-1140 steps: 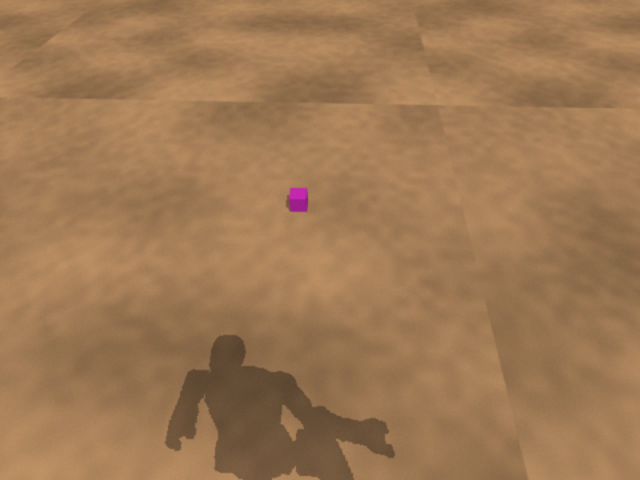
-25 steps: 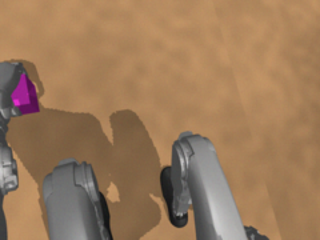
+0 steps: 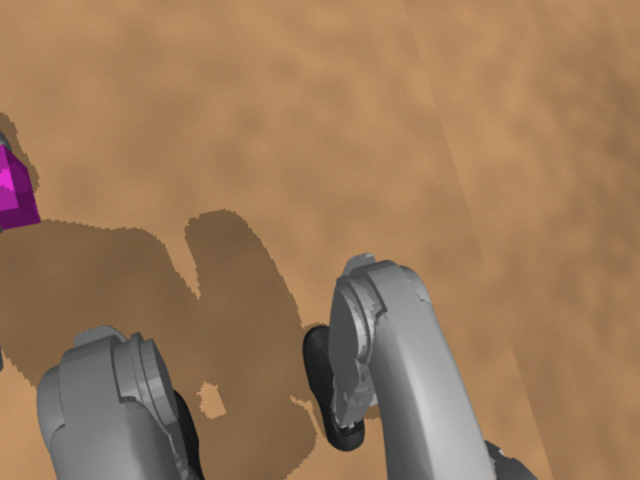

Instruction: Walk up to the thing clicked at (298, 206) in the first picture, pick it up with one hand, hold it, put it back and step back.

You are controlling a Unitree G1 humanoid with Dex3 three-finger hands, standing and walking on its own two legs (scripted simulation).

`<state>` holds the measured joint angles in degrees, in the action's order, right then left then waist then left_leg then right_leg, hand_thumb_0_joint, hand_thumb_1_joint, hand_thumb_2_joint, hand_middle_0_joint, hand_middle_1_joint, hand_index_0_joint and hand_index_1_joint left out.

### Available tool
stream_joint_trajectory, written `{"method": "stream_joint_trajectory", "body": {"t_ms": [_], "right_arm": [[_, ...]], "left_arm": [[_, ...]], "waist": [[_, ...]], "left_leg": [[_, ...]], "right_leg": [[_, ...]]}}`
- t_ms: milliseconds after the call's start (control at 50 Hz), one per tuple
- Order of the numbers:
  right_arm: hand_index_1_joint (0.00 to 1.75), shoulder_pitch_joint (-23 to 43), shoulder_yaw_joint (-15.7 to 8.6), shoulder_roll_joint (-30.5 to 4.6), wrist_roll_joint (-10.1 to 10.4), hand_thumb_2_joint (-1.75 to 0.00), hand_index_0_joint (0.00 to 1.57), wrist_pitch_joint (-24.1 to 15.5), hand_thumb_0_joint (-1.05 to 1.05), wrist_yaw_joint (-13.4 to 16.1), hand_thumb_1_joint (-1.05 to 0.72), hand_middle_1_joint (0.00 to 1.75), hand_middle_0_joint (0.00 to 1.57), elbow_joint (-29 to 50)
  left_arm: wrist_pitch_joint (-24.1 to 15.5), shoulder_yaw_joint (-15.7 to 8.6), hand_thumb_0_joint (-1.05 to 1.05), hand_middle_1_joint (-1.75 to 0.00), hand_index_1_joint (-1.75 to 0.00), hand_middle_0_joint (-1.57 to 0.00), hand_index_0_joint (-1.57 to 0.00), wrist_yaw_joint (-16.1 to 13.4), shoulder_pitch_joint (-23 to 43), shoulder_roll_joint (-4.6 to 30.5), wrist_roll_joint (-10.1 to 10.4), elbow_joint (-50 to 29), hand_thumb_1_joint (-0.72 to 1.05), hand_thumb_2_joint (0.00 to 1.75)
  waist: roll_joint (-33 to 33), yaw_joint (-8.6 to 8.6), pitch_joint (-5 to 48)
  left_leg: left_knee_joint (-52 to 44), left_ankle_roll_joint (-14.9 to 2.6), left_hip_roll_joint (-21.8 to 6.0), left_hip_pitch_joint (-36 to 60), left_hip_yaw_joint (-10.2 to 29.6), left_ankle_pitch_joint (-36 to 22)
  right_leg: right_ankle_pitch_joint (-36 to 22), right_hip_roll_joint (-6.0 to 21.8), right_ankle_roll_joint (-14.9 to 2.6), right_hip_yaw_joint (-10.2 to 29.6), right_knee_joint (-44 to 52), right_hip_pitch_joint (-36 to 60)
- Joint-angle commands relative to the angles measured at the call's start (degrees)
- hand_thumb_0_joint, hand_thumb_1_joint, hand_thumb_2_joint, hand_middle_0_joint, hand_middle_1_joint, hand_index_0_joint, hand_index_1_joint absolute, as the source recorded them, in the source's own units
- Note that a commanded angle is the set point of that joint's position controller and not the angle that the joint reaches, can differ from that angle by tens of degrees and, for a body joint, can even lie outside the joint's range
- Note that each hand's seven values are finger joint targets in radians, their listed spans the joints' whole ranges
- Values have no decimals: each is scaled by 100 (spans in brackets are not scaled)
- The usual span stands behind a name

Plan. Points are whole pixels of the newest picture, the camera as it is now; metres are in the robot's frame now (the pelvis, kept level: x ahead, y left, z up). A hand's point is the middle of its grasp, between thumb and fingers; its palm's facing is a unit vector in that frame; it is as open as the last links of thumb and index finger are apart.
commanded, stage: rest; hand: left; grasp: from above
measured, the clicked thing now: out of the picture +0.50 +0.31 -0.23
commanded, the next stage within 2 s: open in 0.82 s
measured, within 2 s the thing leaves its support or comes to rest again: rests again in 0.74 s
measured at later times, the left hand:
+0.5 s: hand out of the picture +0.49 +0.30 -0.23, palm faces -0.45 -0.09 -0.89, open 10.6 cm
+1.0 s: hand out of the picture +0.49 +0.30 -0.24, palm faces -0.44 -0.10 -0.89, open 10.6 cm
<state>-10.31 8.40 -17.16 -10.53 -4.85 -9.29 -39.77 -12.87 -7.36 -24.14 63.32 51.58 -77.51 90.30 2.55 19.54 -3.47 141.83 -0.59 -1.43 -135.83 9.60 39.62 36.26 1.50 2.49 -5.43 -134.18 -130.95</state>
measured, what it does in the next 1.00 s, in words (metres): stands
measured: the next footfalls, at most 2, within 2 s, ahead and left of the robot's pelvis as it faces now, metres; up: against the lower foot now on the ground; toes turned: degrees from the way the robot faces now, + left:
none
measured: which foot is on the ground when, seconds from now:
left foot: down 0.00-1.00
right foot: down 0.00-1.00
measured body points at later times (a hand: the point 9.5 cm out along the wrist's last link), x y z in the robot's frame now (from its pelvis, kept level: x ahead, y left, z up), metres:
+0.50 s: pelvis +0.00 +0.00 -0.01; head +0.28 +0.10 +0.32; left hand +0.51 +0.31 -0.18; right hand +0.01 -0.27 -0.07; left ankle +0.07 +0.12 -0.28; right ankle +0.11 -0.13 -0.28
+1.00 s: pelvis +0.00 +0.00 -0.01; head +0.29 +0.10 +0.32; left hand +0.51 +0.31 -0.19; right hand +0.02 -0.25 -0.07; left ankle +0.07 +0.12 -0.28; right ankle +0.11 -0.13 -0.28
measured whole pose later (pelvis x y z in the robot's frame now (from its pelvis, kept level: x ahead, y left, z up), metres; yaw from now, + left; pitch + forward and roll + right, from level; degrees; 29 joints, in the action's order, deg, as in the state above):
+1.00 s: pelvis +0.00 +0.00 -0.01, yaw -4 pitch +29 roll -14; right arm -8.6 15.6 -19.5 -13.9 -10.4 -12.2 -36.5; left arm -12.5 -7.6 -29.7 65.2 60.0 -76.5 97.6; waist 6.4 23.1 -9.4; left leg 146.2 -0.5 -1.8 -135.8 13.7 41.1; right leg 35.7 -0.1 3.3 -8.5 -135.4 -129.7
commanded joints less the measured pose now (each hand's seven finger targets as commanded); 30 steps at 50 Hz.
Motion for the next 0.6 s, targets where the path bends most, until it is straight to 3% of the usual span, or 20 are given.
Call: {"method": "stream_joint_trajectory", "body": {"t_ms": [0, 20, 60, 80, 120, 220, 260, 280, 340, 360, 440, 460, 480, 500, 520, 580], "right_arm": [[30, -1297, -466, -1683, -59, -89, 20, -33, 0, 44, -90, 30, 20, -33], [30, -1375, -478, -1729, -80, -89, 20, -40, 0, 44, -90, 30, 20, -73], [30, -1357, -437, -1806, -97, -89, 20, -88, 0, 27, -90, 30, 20, 15], [30, -1403, -424, -1800, -121, -89, 20, -81, 0, 32, -89, 30, 20, -62], [30, -1342, -405, -1827, -124, -89, 20, -111, 0, 23, -90, 30, 20, 7], [30, -1343, -320, -1880, -176, -90, 20, -132, 0, -15, -90, 30, 20, 14], [30, -1344, -251, -1927, -231, -90, 20, -165, 0, -32, -90, 30, 20, 74], [30, -1312, -281, -1979, -227, -90, 20, -142, 0, -17, -90, 30, 20, 59], [30, -1218, -245, -2048, -263, -90, 20, -183, 0, -35, -90, 30, 20, 163], [30, -1231, -223, -2033, -268, -90, 20, -169, 0, -30, -89, 30, 20, 142], [30, -1248, -167, -2029, -329, -90, 20, -202, 0, -70, -90, 30, 20, 130], [30, -1230, -121, -1985, -329, -90, 20, -206, 0, -75, -89, 30, 20, 85], [30, -1208, -86, -2001, -341, -90, 20, -235, 0, -90, -90, 30, 20, 103], [30, -1170, -120, -2067, -325, -90, 20, -266, 0, -82, -90, 30, 20, 142], [30, -1151, -119, -2065, -313, -90, 20, -274, 0, -75, -90, 30, 20, 93], [30, -1138, -72, -2064, -342, -90, 20, -334, 0, -119, -89, 30, 20, 132]], "left_arm": [[73, -111, 0, -76, -73, -80, -83, -352, 1904, 1391, 115, -661, 44, 77], [71, -245, 0, -76, -72, -79, -82, -374, 1867, 1552, 93, -611, 43, 76], [78, -189, 0, -76, -73, -79, -81, -333, 1872, 1506, 78, -601, 43, 77], [83, -375, 0, -77, -74, -80, -83, -373, 1833, 1756, 48, -526, 45, 79], [71, -273, 0, -76, -74, -81, -84, -387, 1858, 1644, 72, -520, 46, 79], [44, -337, 0, -76, -74, -84, -86, -402, 1789, 1889, 68, -564, 48, 80], [36, -343, 0, -77, -74, -83, -86, -390, 1805, 1863, 54, -476, 49, 80], [12, -378, 0, -75, -73, -84, -86, -423, 1705, 1974, 68, -587, 48, 81], [-21, -292, 0, -76, -73, -84, -86, -437, 1788, 1968, 33, -567, 49, 79], [-27, -435, 0, -74, -72, -84, -86, -488, 1671, 2167, 21, -539, 48, 81], [-6, -340, 0, -75, -73, -85, -87, -590, 1719, 2006, 10, -495, 49, 83], [22, -420, 0, -76, -74, -85, -86, -622, 1636, 2165, 26, -458, 50, 83], [34, -318, 0, -75, -74, -85, -86, -629, 1742, 2081, 59, -347, 49, 83], [26, -238, 0, -73, -71, -84, -85, -635, 1798, 1992, 70, -443, 46, 82], [30, -309, 0, -73, -71, -83, -84, -680, 1722, 2119, 79, -352, 46, 79], [64, -272, 0, -73, -71, -82, -83, -681, 1704, 2120, 43, -291, 45, 79]], "waist": [[-2390, 221, 3904], [-2418, 266, 3916], [-2451, 319, 3764], [-2480, 297, 3806], [-2515, 329, 3761], [-2560, 364, 3738], [-2513, 464, 3573], [-2623, 382, 3735], [-2756, 450, 3488], [-2697, 374, 3630], [-2678, 508, 3577], [-2725, 452, 3605], [-2613, 547, 3452], [-2645, 537, 3439], [-2719, 486, 3402], [-2734, 542, 3316]], "left_leg": [[-1423, -41, 85, 2993, -531, -1112], [-1397, -45, 67, 3049, -518, -1185], [-1317, -32, 79, 3105, -484, -1346], [-1308, -31, 59, 3124, -472, -1296], [-1264, -22, 55, 3091, -469, -1292], [-1170, -21, 30, 3012, -454, -1372], [-1083, -19, 33, 3003, -437, -1384], [-1172, 1, 19, 3115, -395, -1438], [-1139, 32, 22, 3105, -356, -1338], [-1155, 35, 9, 3132, -328, -1353], [-1034, 11, -6, 3118, -354, -1494], [-1063, -3, -19, 3065, -355, -1485], [-975, -23, -16, 2921, -368, -1343], [-1031, -9, -9, 2967, -357, -1353], [-1083, 16, -21, 2991, -322, -1282], [-1118, 21, -37, 3064, -292, -1206]], "right_leg": [[-1165, -325, -417, -616, 1144, 1934], [-1238, -335, -403, -640, 1123, 1982], [-1326, -316, -409, -669, 1079, 1879], [-1285, -333, -420, -679, 1066, 1899], [-1283, -342, -424, -682, 1084, 1941], [-1364, -376, -425, -701, 1053, 2117], [-1349, -369, -426, -750, 1056, 2041], [-1380, -388, -418, -785, 1045, 2154], [-1261, -386, -452, -829, 1015, 1929], [-1286, -395, -450, -838, 1011, 2046], [-1512, -411, -409, -833, 948, 2103], [-1514, -436, -397, -825, 977, 2237], [-1452, -433, -400, -803, 984, 2144], [-1430, -440, -415, -824, 1012, 2092], [-1339, -444, -433, -850, 1000, 2058], [-1291, -449, -412, -890, 952, 1962]]}}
